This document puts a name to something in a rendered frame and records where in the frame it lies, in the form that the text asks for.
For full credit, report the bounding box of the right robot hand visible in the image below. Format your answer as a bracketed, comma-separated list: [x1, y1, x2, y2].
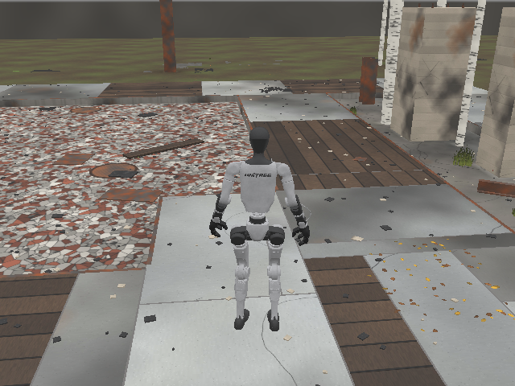
[292, 225, 310, 246]

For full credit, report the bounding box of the robot right forearm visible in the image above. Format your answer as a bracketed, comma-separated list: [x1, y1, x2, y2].
[290, 195, 307, 228]

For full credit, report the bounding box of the robot right shin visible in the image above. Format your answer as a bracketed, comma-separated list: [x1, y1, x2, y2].
[269, 265, 281, 320]

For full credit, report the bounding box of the left robot hand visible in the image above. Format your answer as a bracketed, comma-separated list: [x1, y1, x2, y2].
[209, 220, 228, 237]

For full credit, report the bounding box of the robot right upper arm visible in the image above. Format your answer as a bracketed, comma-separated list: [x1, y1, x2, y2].
[275, 162, 298, 207]

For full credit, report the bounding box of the robot left upper arm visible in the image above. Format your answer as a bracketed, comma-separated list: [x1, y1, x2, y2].
[219, 161, 242, 205]

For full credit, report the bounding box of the robot left forearm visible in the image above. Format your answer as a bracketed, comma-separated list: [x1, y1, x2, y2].
[212, 193, 227, 223]

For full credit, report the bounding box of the robot right thigh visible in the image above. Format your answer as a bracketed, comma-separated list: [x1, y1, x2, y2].
[267, 224, 285, 280]

